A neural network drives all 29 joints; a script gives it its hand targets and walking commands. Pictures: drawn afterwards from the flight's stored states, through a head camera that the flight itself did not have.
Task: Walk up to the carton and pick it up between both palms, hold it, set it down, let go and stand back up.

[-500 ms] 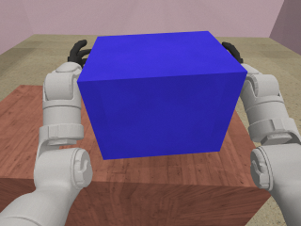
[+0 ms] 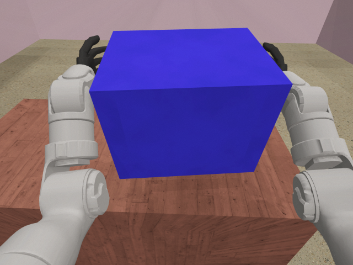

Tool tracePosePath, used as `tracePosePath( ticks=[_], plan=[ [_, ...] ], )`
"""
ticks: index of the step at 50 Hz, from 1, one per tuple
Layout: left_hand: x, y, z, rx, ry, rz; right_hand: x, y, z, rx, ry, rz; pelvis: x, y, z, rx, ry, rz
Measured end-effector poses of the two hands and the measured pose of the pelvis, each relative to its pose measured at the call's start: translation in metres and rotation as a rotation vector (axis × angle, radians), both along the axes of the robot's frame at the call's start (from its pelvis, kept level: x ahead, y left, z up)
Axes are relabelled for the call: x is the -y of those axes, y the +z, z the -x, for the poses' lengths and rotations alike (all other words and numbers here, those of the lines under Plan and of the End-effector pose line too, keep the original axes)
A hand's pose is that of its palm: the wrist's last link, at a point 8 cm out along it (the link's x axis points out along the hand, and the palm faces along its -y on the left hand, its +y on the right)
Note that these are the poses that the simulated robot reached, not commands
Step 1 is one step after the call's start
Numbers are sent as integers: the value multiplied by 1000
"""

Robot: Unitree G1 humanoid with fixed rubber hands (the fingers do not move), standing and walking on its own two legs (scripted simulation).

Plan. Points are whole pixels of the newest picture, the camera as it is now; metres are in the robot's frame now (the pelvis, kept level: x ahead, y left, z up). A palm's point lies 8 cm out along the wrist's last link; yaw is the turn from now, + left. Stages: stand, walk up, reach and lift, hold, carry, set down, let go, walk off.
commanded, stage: set down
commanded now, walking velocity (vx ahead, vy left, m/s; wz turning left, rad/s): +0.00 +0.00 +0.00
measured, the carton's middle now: (184, 102) +0.36 -0.01 +0.24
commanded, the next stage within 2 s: none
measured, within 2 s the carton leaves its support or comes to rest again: neither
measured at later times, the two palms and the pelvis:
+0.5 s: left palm (101, 79) +0.44 +0.17 +0.26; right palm (263, 105) +0.39 -0.20 +0.21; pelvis +0.02 +0.01 +0.00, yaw +0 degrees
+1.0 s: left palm (105, 88) +0.45 +0.17 +0.23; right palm (261, 114) +0.39 -0.20 +0.19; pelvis +0.02 +0.01 +0.00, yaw +0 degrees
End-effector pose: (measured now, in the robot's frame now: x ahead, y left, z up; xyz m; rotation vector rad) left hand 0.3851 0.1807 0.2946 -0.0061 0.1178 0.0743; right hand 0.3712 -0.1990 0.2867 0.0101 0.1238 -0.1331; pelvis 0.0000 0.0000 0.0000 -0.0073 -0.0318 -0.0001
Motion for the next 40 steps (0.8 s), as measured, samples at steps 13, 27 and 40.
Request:
tracePosePath(
  ticks=[13,27,40],
  plan=[
    [-5,-19,-34,41,-45,9,-4,-33,-24,38,-14,4,-1,0,-7,-9,0,2],
    [7,-38,-52,64,-123,3,3,-75,-16,62,-97,21,-8,0,-19,20,1,10],
    [8,-46,-48,61,-135,-1,4,-83,-10,60,-103,29,-8,0,-14,32,2,10]
  ],
)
